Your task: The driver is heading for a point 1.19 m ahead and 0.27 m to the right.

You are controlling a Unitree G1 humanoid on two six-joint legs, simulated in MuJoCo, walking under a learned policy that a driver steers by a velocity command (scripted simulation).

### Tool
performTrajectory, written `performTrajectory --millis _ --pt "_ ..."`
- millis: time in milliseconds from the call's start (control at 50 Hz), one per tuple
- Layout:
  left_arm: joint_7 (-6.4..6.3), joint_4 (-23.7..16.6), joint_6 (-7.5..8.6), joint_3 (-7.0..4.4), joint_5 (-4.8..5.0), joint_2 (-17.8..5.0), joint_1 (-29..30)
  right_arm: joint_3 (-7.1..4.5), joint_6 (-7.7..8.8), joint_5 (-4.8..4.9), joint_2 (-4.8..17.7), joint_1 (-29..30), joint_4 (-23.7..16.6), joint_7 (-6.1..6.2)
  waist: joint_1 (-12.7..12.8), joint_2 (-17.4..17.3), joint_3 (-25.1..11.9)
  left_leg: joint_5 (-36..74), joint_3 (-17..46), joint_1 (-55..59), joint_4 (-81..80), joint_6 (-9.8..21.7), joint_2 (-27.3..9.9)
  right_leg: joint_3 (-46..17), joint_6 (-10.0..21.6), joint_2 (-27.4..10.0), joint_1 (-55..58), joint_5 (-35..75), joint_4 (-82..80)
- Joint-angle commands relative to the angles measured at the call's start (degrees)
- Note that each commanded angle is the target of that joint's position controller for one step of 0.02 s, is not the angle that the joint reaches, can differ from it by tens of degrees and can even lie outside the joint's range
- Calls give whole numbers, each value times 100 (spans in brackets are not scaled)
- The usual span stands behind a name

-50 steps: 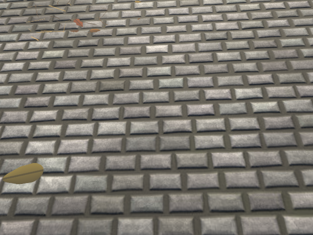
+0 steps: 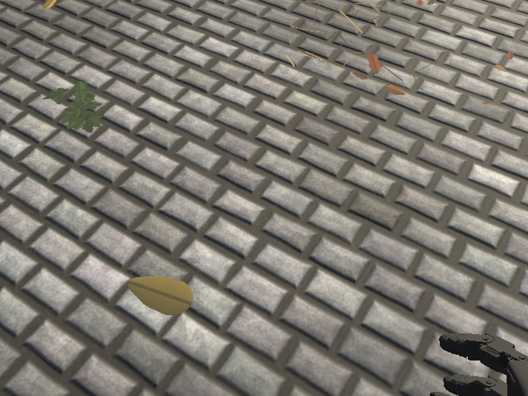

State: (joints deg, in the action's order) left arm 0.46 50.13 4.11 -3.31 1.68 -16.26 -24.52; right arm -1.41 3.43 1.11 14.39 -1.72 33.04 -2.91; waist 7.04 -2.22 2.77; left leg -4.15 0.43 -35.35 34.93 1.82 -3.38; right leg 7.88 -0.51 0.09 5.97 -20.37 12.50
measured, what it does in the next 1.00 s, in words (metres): walks ahead, turning right: left foot, then right foot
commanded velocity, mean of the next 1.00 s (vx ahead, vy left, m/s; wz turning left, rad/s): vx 0.50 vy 0.00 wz -0.34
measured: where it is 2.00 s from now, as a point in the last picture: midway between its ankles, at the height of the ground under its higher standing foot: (398, 192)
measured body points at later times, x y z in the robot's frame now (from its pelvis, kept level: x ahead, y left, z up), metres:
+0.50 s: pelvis +0.27 +0.00 +0.00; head +0.29 -0.02 +0.45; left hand +0.52 +0.19 -0.09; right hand +0.24 -0.29 -0.12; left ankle +0.18 +0.13 -0.73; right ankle +0.41 -0.17 -0.70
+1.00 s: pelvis +0.53 -0.12 +0.01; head +0.56 -0.14 +0.46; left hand +0.72 +0.11 -0.09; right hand +0.61 -0.42 -0.09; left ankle +0.78 -0.06 -0.68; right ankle +0.42 -0.16 -0.73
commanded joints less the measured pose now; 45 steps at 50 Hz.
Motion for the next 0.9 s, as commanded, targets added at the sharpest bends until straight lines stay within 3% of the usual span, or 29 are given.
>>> performTrajectory --millis 20,40,60,80,100,120,140,160,200,240,280,380,440,500,540,560,580,600,620,640,660,680,700,720,780,840,900 --pt "-40 -220 -33 -253 43 -1283 143 -287 150 -14 759 -76 -445 -12 -763 779 -161 -232 -266 1052 -480 279 396 -880 907 -1541 -161 5032 592" --pt "-56 -217 -61 -229 40 -1281 233 -425 136 -20 985 -920 -205 44 -1278 764 -683 76 -365 2281 -729 445 528 -700 752 -1328 -442 5495 1537" --pt "-72 -320 -29 -139 -35 -1086 279 -551 83 -72 1278 -1868 17 144 -1712 707 -1366 246 158 4064 -415 656 -38 -648 537 -1095 -1589 4373 2857" --pt "-30 -550 36 105 -149 -230 -298 -641 46 -244 1840 -2345 100 230 -1374 -751 -2384 -412 2658 6219 -502 1340 -1784 -578 154 -167 -3753 269 5163" --pt "-13 -431 127 49 -5 -570 -260 -538 45 -258 1445 -2395 36 233 -1538 -847 -3060 -936 4115 6077 -1376 1621 -2225 -1552 100 90 -4208 -1250 6146" --pt "-11 -608 127 -101 157 -954 217 -424 61 -201 1123 -2019 110 209 -1455 -594 -1929 -1030 3149 5300 -1559 1347 -1964 -1582 105 -215 -4716 -913 6369" --pt "-29 -708 117 -82 158 -860 523 -366 85 -130 917 -1714 185 195 -1258 -476 -1193 -779 2283 4479 -1710 1177 -1688 -1361 113 -487 -4767 -446 6162" --pt "-56 -700 79 -86 68 -761 635 -321 127 -131 731 -1409 248 166 -1044 -298 -787 -521 1741 3752 -1929 1063 -1430 -1314 87 -656 -4579 -78 5893" --pt "-65 -567 -103 -104 38 -578 328 -309 253 -182 529 -1045 318 137 -684 -436 -542 -191 1004 2885 -2388 978 -1169 -1367 35 -848 -3907 419 5670" --pt "-73 -569 -239 -84 34 -380 315 -351 368 -180 552 -929 456 145 -554 -284 -318 181 554 2538 -2686 1026 -1187 -1380 -35 -878 -3872 591 5525" --pt "-94 -702 -298 -94 4 -372 619 -396 416 -209 644 -927 595 183 -557 -194 -69 390 147 2501 -2831 992 -1169 -1468 -85 -889 -4184 980 5152" --pt "93 -1002 -206 -5 -39 -236 1518 -486 338 -181 943 -1145 805 309 -844 -3 194 564 -699 2854 -2907 858 -1070 -1146 -30 -785 -4291 2275 3436" --pt "203 -1262 -202 28 -42 -240 2083 -553 241 -95 1121 -1425 951 336 -1056 95 373 601 -909 3348 -2823 813 -1256 -903 109 -736 -4439 2195 2834" --pt "288 -1501 -216 1 -49 -339 2364 -608 106 10 1253 -1553 1059 340 -1069 40 384 1183 -1069 3960 -2420 686 -1403 -659 340 -609 -4520 1596 2504" --pt "302 -1567 -256 -97 -55 -511 2126 -651 22 59 1430 -1468 1045 359 -825 -143 30 3063 -1234 4150 -1637 553 -1385 -306 565 -236 -3884 1009 2464" --pt "288 -1479 -283 -210 -38 -689 1593 -660 -29 92 1484 -1399 1024 364 -495 -193 -328 3901 -1339 4090 -796 463 -1297 -134 718 39 -3156 822 2409" --pt "229 -1246 -304 -396 -15 -983 670 -614 -63 120 1406 -1323 992 373 21 -90 -823 3950 -1514 3609 454 265 -1057 -71 930 347 -1819 1107 2060" --pt "106 -1046 -373 -603 11 -1525 -196 -487 -21 -35 1108 -1463 881 394 296 592 -1331 1936 -1518 2144 2274 -48 -768 -1275 1271 -282 -83 1301 1944" --pt "101 -1161 -297 -640 22 -2064 122 -247 131 -211 329 -1914 555 343 -478 1902 -1820 -3013 -707 -266 4108 -400 470 -4663 2328 -1580 1407 -4 1176" --pt "164 -1356 -170 -479 -18 -1531 73 -300 326 -7 844 -1283 507 286 -30 1049 -2240 -3058 494 -838 4560 -287 418 -5545 2362 -1896 1573 -487 401" --pt "189 -1285 -77 -389 -57 -1216 238 -359 418 174 1068 -826 354 258 -22 770 -1438 -2465 473 -1243 4389 -155 194 -4761 2105 -1788 1056 -67 290" --pt "183 -1297 -35 -341 -32 -1071 543 -330 473 88 1002 -789 375 299 -277 354 -968 -1966 459 -1049 3914 -89 -60 -4068 1916 -1537 270 565 351" --pt "161 -1353 -33 -287 -44 -886 910 -359 477 -79 1019 -821 441 342 -509 253 -694 -1647 465 -671 3420 -124 -236 -3512 1774 -1304 -434 1223 343" --pt "124 -1459 -25 -237 -124 -770 1102 -388 424 -128 1047 -946 467 335 -689 410 -653 -1413 520 -281 3204 -160 -342 -3235 1743 -1167 -869 1707 240" --pt "30 -1424 9 -228 -123 -794 1124 -349 247 -185 855 -1069 530 305 -821 390 -562 -1053 322 -3 2579 -405 -329 -2598 1773 -997 -1423 2708 38" --pt "-61 -1230 27 -196 -128 -804 901 -233 191 -160 624 -632 482 269 -609 527 -342 89 143 -61 1436 -540 -338 -1874 1518 -758 -1551 3052 -97" --pt "-72 -1074 41 -172 -137 -866 695 -159 227 -72 522 -99 411 191 -313 622 -181 1206 -3 195 336 -447 -207 -1507 1268 -678 -1536 2459 -219"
